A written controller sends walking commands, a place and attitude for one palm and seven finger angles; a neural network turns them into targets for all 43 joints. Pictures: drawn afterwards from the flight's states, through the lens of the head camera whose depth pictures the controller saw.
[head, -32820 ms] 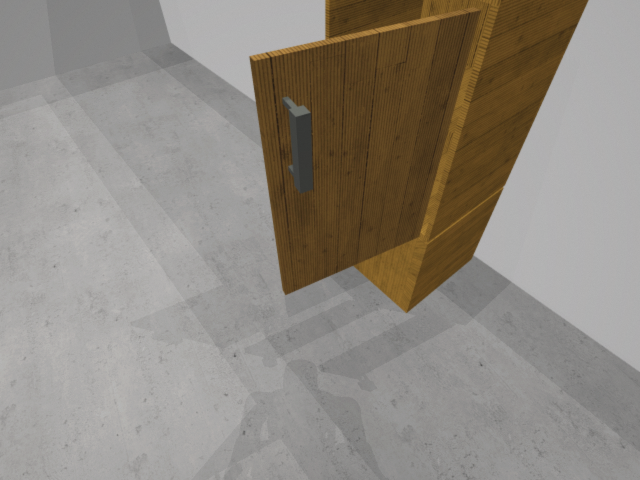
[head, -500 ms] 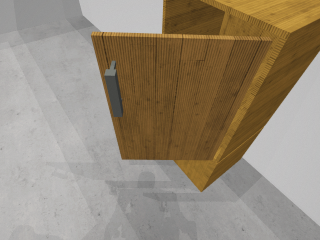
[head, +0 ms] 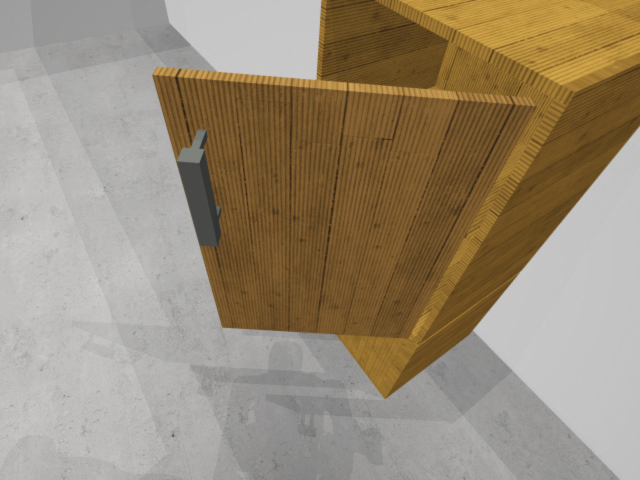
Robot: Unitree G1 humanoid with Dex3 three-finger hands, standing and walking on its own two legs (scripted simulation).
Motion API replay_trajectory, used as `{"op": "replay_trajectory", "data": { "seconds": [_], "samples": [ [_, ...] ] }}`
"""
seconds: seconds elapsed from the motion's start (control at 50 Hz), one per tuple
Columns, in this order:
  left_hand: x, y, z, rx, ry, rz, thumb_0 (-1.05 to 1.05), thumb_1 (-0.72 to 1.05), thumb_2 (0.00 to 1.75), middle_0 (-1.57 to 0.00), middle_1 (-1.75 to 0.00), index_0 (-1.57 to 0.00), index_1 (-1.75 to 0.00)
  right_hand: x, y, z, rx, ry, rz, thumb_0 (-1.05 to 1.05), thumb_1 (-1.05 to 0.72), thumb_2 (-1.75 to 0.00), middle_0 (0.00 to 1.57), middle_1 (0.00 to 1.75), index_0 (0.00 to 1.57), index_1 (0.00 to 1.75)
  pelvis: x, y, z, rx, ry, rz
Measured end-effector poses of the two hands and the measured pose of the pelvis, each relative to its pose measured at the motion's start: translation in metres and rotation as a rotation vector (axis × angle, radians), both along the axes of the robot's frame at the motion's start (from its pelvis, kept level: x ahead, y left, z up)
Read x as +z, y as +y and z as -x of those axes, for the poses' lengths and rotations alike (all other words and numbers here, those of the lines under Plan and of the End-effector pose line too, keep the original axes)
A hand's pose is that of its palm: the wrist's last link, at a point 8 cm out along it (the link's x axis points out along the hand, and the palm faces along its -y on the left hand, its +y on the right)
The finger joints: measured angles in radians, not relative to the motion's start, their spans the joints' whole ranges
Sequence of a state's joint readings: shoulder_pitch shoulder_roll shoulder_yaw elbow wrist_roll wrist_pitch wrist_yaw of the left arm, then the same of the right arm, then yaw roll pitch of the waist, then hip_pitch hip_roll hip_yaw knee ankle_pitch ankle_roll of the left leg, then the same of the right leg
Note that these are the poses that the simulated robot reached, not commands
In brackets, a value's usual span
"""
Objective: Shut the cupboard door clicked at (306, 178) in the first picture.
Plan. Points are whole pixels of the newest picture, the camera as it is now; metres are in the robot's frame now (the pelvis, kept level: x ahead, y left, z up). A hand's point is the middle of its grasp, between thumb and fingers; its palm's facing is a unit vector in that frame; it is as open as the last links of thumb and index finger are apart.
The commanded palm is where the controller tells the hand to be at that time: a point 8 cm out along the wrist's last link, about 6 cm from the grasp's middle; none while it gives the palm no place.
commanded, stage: come to a stop and stand still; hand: left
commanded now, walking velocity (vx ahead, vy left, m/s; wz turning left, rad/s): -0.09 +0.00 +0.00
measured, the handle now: (205, 190) +0.43 +0.20 +0.11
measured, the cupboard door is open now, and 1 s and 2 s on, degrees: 53 53 53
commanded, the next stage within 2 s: look again from close up in 1.36 s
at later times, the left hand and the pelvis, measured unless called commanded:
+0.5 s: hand out of the picture +0.02 +0.17 -0.15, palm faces +0.01 -0.96 -0.27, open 7.4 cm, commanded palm none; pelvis -0.03 -0.03 +0.00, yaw +1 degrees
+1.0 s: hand out of the picture +0.02 +0.15 -0.16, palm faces +0.02 -0.98 -0.21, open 7.4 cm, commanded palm none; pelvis +0.01 -0.04 +0.01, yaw +1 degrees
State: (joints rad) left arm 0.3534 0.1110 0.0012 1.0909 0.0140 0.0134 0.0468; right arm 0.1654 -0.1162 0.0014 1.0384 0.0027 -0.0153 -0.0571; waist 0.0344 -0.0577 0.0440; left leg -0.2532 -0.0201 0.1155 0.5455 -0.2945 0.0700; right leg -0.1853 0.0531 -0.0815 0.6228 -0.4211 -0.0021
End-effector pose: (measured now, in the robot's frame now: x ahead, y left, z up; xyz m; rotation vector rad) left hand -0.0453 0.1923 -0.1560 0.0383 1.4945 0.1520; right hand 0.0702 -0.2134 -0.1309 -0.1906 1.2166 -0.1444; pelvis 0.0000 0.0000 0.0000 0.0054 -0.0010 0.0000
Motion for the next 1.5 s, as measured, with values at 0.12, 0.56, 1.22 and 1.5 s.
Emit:
{"op": "replay_trajectory", "data": {
  "seconds": [0.12,0.56,1.22,1.5],
  "samples": [
    [0.012,0.015,-0.021,-0.017,-0.084,-0.08,0.02,0.93,0.9,-0.2,-0.3,-0.2,-0.3,-0.007,-0.004,-0.001,0.022,-0.021,-0.039,-0.01,-0.94,-0.9,0.2,0.3,0.2,0.3,0.001,-0.007,0.013,0.013,-0.012,-0.012],
    [0.032,0.012,-0.064,-0.122,-0.243,-0.136,0.0,0.91,0.9,-0.2,-0.3,-0.2,-0.3,-0.011,-0.048,0.094,-0.01,0.154,-0.053,0.0,-0.92,-0.9,0.2,0.3,0.2,0.29,0.005,-0.033,0.024,0.021,-0.009,-0.013],
    [0.023,0.006,-0.058,-0.065,-0.12,-0.101,0.0,0.91,0.9,-0.2,-0.3,-0.2,-0.3,0.0,-0.046,0.001,0.04,0.059,-0.014,0.0,-0.91,-0.9,0.2,0.3,0.2,0.29,0.01,-0.033,-0.014,0.014,-0.002,-0.009],
    [0.023,0.013,-0.063,-0.066,-0.125,-0.103,0.0,0.91,0.9,-0.2,-0.3,-0.2,-0.3,-0.001,-0.042,0.021,0.024,0.116,-0.014,0.0,-0.91,-0.9,0.2,0.3,0.2,0.3,0.011,-0.028,-0.016,0.017,-0.007,-0.009]
  ]
}}
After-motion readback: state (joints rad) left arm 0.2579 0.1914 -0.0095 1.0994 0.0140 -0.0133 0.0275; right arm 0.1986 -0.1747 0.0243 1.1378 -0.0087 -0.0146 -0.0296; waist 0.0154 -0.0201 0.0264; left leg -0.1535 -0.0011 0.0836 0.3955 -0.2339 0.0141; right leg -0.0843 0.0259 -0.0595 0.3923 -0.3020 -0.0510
